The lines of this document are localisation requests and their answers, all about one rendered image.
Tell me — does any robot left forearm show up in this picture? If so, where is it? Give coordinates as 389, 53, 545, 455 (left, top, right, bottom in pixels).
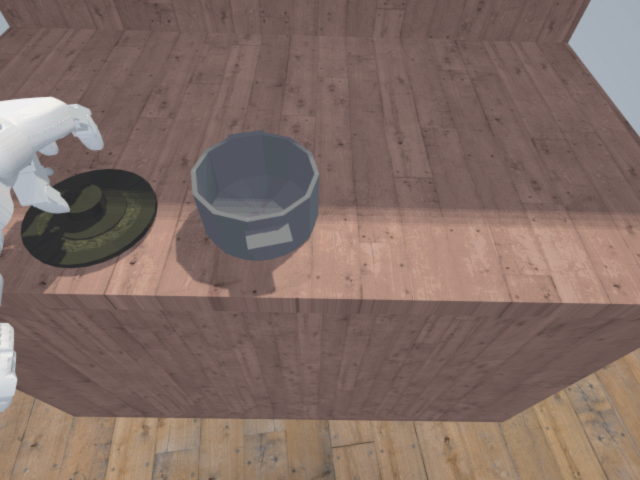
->
0, 117, 33, 306

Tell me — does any lid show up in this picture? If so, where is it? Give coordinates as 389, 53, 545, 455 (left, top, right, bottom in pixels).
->
21, 169, 158, 268

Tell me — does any table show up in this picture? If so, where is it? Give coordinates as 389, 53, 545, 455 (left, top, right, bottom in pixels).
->
0, 0, 640, 422

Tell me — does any left robot hand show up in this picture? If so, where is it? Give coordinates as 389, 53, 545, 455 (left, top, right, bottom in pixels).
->
0, 97, 104, 213

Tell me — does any pot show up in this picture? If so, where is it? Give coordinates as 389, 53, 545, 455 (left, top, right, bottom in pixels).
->
191, 130, 319, 261

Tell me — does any knob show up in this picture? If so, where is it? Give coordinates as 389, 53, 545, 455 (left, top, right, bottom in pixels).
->
62, 184, 107, 221

